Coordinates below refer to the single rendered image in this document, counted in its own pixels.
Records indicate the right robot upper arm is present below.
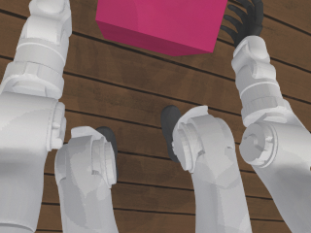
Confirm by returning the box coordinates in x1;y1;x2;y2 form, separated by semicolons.
239;120;311;233

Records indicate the robot left shin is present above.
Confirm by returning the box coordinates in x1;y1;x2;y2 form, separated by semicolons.
54;126;104;185

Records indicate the carton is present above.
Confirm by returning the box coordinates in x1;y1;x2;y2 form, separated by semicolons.
95;0;227;56

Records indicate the right robot hand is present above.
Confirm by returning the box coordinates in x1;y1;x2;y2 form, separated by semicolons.
220;0;264;48

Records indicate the robot left forearm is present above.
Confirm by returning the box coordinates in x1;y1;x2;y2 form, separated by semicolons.
0;0;72;100

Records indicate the left robot upper arm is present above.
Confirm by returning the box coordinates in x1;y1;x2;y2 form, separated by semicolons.
0;91;67;233

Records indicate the robot right forearm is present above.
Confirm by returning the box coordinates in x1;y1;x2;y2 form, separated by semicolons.
231;35;306;129

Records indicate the left robot foot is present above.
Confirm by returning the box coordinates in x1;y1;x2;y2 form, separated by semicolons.
95;126;119;186

